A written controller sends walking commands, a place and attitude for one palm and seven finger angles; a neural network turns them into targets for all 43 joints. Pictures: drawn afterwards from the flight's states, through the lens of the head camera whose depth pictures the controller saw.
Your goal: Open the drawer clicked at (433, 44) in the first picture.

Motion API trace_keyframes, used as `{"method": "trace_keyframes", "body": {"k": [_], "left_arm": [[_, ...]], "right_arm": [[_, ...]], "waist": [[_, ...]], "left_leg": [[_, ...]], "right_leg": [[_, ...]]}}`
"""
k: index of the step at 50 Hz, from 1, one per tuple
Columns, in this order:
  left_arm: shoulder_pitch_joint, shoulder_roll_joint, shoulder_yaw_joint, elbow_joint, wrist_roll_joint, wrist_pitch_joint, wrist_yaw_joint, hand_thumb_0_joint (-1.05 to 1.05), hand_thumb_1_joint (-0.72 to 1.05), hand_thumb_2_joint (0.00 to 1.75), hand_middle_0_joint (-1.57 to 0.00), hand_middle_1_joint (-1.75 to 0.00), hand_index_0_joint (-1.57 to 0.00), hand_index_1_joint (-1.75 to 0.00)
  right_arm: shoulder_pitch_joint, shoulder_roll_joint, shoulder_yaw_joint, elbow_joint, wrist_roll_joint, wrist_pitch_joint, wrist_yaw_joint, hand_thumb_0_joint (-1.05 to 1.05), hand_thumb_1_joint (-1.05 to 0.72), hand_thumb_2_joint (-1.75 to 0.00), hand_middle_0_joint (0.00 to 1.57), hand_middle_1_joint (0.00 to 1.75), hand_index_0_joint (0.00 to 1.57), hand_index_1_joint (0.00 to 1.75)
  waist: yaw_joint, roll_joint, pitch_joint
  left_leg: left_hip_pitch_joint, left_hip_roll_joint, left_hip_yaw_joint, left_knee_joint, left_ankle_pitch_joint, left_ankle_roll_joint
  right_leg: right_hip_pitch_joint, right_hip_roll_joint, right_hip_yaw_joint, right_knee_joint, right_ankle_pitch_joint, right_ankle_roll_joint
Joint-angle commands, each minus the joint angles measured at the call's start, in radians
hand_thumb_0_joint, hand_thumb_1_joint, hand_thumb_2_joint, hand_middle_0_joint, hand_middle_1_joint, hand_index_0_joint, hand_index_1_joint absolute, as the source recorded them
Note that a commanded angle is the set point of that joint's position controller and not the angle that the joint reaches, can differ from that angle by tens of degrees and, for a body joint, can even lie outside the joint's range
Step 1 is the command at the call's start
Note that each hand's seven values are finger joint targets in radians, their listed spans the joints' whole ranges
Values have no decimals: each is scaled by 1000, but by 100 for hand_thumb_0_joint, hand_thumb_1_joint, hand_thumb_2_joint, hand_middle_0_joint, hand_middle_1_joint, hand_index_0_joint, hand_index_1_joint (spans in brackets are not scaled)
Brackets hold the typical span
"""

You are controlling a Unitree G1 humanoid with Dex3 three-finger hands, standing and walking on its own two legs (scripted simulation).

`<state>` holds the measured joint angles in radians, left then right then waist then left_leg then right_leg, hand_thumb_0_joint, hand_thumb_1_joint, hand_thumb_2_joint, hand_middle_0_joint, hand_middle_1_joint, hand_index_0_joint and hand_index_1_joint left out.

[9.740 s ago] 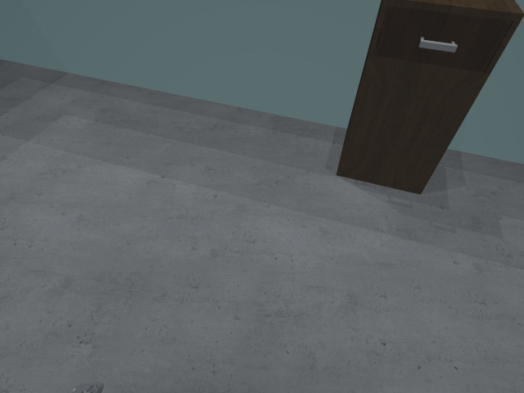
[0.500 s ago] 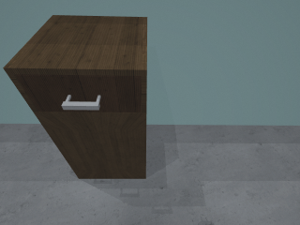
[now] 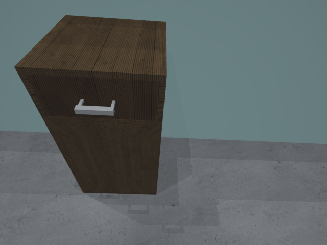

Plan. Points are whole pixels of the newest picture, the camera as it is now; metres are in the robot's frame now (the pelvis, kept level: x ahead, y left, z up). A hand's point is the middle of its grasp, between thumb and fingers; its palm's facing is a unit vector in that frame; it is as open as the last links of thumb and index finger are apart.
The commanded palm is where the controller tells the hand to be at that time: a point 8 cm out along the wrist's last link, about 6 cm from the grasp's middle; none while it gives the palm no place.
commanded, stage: come to a stop and stand still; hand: left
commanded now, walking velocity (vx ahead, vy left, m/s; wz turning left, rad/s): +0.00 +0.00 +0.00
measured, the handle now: (96, 106) +0.53 +0.26 +0.01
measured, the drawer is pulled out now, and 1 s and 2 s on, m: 0.00 0.00 0.00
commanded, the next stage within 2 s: look again from close up in 0.42 s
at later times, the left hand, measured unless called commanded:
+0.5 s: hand out of the picture -0.04 +0.15 -0.17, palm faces +0.03 -0.99 -0.15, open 7.4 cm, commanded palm none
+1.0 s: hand out of the picture -0.02 +0.15 -0.17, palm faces +0.04 -0.99 -0.15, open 7.4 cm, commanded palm none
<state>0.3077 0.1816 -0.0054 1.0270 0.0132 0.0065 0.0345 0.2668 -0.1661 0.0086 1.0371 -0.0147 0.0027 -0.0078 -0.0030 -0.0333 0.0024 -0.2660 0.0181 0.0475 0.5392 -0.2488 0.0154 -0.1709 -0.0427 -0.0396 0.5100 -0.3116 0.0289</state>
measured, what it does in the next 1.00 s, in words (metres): stands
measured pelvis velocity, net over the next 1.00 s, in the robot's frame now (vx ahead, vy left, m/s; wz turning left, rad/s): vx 0.00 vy -0.01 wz -0.01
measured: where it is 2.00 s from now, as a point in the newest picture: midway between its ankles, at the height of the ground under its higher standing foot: outside the picture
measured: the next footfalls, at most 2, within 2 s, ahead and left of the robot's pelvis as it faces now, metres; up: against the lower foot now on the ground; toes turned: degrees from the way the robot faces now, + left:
right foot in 1.90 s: +0.03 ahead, -0.07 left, +0.00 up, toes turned -5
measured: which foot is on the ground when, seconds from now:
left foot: down 0.00-1.00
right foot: down 0.00-1.00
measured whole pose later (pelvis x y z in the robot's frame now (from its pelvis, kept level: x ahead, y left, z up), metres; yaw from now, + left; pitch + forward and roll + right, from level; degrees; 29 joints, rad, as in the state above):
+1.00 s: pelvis +0.00 -0.01 +0.01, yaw -1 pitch -1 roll +0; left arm 0.36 0.13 0.00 1.09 0.01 -0.01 0.04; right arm 0.30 -0.13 0.01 1.12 -0.01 -0.01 -0.02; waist 0.00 -0.02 0.01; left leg -0.24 0.03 0.05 0.46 -0.20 0.00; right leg -0.16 -0.03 -0.03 0.45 -0.27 0.02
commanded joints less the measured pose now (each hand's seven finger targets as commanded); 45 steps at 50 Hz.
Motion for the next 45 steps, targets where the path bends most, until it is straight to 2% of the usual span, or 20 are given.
{"method": "trace_keyframes", "body": {"k": [1, 7, 11, 19, 25, 31, 34, 45], "left_arm": [[86, 85, 15, -29, 4, -20, 2, 0, 90, 90, -20, -30, -20, -30], [97, 79, 12, -10, 2, -25, 3, 0, 90, 90, -20, -30, -20, -30], [109, 72, 11, 6, 1, -27, 4, 0, 90, 90, -20, -30, -20, -30], [133, 49, 10, 32, 3, -25, 7, 0, 90, 90, -20, -30, -20, -30], [143, 39, 10, 37, 2, -28, 8, 0, 90, 90, -20, -30, -20, -30], [148, 28, 12, 39, 2, -28, 8, 0, 90, 90, -20, -30, -20, -30], [150, 22, 12, 40, 3, -29, 10, 0, 90, 90, -20, -30, -20, -30], [151, 21, 13, 42, 2, -31, 9, 0, 90, 90, -20, -30, -20, -30]], "right_arm": [[28, -125, -24, -33, 1, -20, -7, 0, -90, -90, 20, 30, 20, 30], [37, -114, -20, -6, 5, -22, -8, 0, -90, -90, 20, 30, 20, 30], [46, -108, -18, 12, 6, -24, -10, 0, -90, -90, 20, 30, 20, 30], [59, -93, -18, 38, 7, -21, -12, 0, -90, -90, 20, 30, 20, 30], [69, -78, -19, 48, 7, -21, -13, 0, -90, -90, 20, 30, 20, 30], [77, -69, -19, 52, 5, -22, -15, 0, -90, -90, 20, 30, 20, 30], [79, -65, -19, 54, 6, -23, -15, 0, -90, -90, 20, 30, 20, 30], [84, -59, -18, 59, 6, -25, -17, 0, -90, -90, 20, 30, 20, 30]], "waist": [[10, 51, 60], [7, 20, 65], [7, 28, 59], [8, 38, 92], [8, 18, 82], [9, 40, 87], [10, 26, 89], [11, 32, 76]], "left_leg": [[-21, 83, -117, -168, -24, 24], [6, 78, -98, -156, 44, 20], [21, 79, -94, -158, 70, 18], [3, 82, -101, -196, -10, 17], [16, 77, -93, -184, 10, 15], [7, 79, -94, -190, 13, 15], [11, 80, -92, -185, 27, 15], [30, 82, -79, -178, 75, 14]], "right_leg": [[-49, -46, 58, -109, 63, -51], [-56, -55, 67, -132, 91, -48], [-52, -57, 69, -140, 101, -47], [-62, -54, 65, -153, 66, -46], [-68, -55, 68, -158, 65, -48], [-65, -51, 69, -155, 79, -50], [-65, -50, 67, -155, 87, -49], [-57, -52, 69, -157, 119, -49]]}}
